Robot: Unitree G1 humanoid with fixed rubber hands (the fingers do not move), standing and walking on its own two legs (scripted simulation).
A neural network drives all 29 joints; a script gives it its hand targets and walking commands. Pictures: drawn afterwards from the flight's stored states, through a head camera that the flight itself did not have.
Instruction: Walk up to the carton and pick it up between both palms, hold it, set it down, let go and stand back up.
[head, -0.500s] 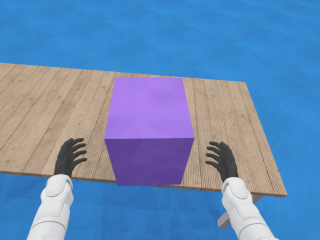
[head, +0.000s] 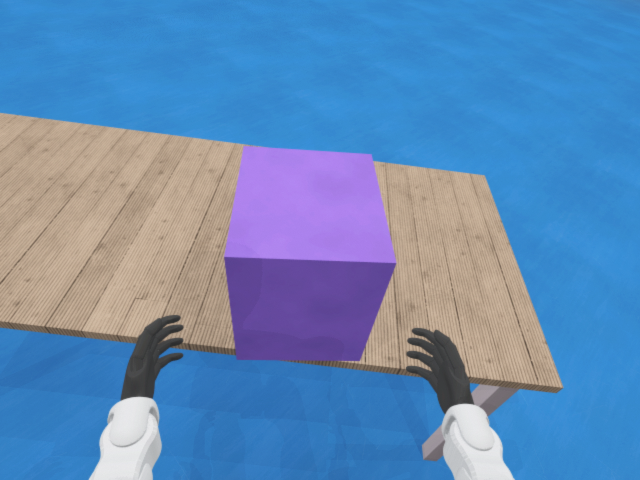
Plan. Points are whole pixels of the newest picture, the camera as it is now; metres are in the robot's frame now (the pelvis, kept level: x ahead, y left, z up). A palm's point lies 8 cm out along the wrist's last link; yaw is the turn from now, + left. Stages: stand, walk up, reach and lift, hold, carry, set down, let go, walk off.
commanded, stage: set down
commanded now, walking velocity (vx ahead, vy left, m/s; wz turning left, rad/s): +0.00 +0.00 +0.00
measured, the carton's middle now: (303, 257) +0.48 +0.07 -0.03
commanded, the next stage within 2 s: let go in 1.12 s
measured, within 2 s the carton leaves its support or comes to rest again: neither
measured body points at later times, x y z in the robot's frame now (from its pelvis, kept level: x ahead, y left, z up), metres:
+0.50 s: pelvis +0.04 -0.02 +0.01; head +0.03 -0.01 +0.46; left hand +0.23 +0.23 -0.04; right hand +0.25 -0.18 -0.05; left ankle +0.03 +0.11 -0.73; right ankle +0.00 -0.08 -0.73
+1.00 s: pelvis +0.02 -0.01 +0.01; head -0.01 +0.01 +0.46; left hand +0.19 +0.23 -0.07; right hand +0.19 -0.21 -0.07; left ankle +0.03 +0.11 -0.73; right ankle +0.00 -0.08 -0.73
